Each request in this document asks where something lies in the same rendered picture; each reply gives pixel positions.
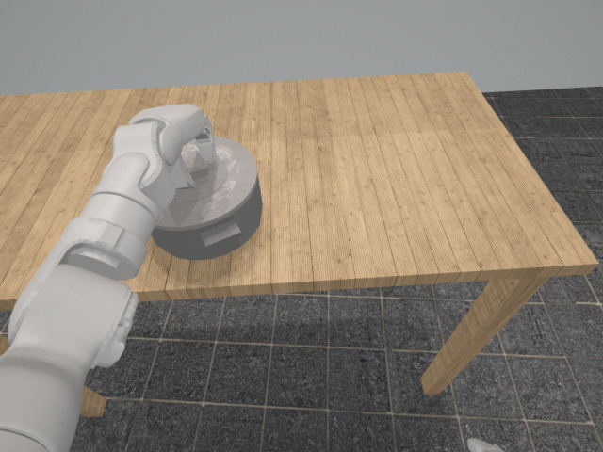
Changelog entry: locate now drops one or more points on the left robot hand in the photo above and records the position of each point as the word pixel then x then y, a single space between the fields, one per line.
pixel 192 123

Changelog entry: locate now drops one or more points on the knob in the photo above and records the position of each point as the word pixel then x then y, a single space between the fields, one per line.
pixel 195 165

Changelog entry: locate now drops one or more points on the table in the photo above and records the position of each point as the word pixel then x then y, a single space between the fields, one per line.
pixel 368 181

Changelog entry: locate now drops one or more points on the lid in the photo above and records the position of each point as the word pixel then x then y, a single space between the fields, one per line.
pixel 230 183

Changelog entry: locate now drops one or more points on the pot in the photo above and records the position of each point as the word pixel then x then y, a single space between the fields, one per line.
pixel 217 239

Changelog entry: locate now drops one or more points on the robot left upper arm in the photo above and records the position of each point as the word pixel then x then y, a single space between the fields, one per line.
pixel 79 319

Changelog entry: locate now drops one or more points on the left robot forearm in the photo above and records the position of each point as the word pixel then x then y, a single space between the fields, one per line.
pixel 110 235

